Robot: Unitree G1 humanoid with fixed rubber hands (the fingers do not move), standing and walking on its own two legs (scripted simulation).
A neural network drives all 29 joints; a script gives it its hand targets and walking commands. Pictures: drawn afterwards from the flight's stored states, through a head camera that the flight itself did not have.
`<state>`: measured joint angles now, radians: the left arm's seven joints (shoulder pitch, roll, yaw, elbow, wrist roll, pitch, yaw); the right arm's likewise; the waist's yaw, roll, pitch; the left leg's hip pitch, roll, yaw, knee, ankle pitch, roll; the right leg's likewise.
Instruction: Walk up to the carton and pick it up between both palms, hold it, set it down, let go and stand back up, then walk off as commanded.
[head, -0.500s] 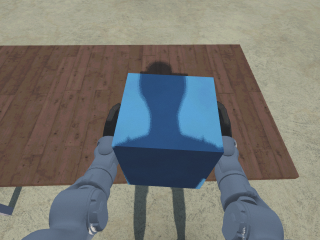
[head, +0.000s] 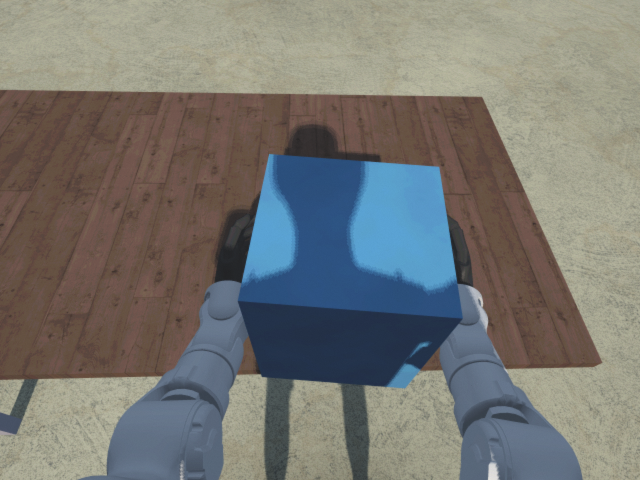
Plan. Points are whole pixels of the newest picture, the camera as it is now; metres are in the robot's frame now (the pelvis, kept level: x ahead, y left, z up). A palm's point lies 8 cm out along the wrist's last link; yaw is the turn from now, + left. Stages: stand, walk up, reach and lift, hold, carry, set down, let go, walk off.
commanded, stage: reach and lift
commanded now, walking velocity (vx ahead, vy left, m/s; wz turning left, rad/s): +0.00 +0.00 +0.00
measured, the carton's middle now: (342, 281) +0.35 -0.05 +0.01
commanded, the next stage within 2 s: none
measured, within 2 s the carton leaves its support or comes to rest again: leaves its support in 0.42 s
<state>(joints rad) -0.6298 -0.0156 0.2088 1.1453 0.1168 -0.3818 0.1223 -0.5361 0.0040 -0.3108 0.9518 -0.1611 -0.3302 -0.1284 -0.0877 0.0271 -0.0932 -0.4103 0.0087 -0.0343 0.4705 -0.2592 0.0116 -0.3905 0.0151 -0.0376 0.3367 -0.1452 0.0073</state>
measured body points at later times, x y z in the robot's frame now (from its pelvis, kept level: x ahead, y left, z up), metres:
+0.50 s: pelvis -0.01 +0.00 +0.00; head +0.04 +0.01 +0.45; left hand +0.39 +0.11 +0.02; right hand +0.36 -0.19 +0.04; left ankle -0.03 +0.11 -0.74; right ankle +0.00 -0.13 -0.74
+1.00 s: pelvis -0.03 -0.01 +0.00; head +0.01 +0.01 +0.45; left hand +0.38 +0.10 +0.05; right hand +0.35 -0.20 +0.06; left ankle -0.03 +0.11 -0.74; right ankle +0.00 -0.13 -0.74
